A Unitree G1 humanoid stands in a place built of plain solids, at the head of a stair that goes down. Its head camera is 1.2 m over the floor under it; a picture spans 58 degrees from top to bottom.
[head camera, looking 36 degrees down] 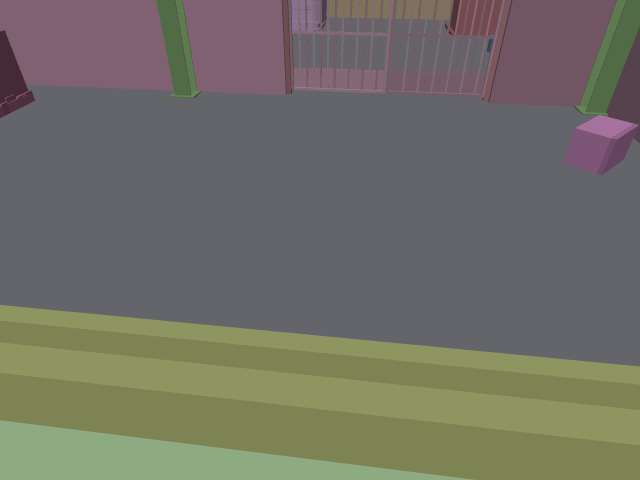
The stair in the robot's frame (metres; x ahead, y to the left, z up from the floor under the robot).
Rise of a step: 0.18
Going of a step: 0.27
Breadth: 5.55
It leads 7 degrees to the right of straight ahead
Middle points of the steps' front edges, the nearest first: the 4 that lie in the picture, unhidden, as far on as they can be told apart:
0.82 -0.49 -0.18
1.09 -0.52 -0.35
1.36 -0.56 -0.53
1.62 -0.59 -0.71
